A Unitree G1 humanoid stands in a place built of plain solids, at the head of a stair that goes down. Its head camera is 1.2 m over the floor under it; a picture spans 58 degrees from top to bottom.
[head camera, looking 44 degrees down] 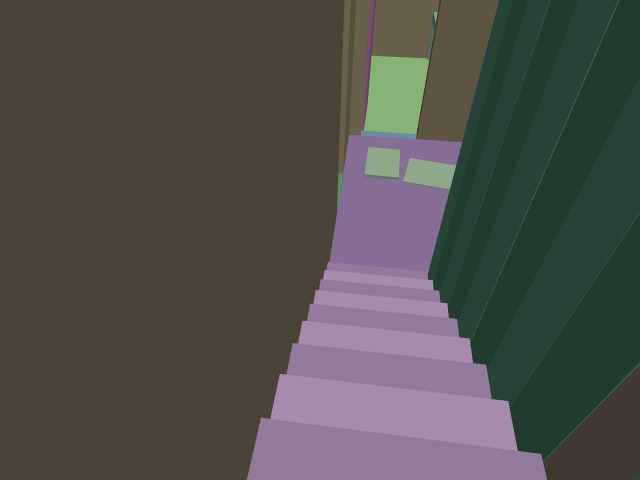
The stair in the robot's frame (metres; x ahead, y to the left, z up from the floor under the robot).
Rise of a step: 0.18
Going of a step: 0.25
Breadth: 0.87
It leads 7 degrees to the right of straight ahead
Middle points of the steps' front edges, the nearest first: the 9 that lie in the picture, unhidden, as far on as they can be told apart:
0.55 -0.24 -0.18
0.80 -0.27 -0.35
1.05 -0.31 -0.53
1.31 -0.34 -0.71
1.56 -0.37 -0.89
1.81 -0.40 -1.07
2.06 -0.44 -1.24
2.31 -0.47 -1.42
2.56 -0.50 -1.60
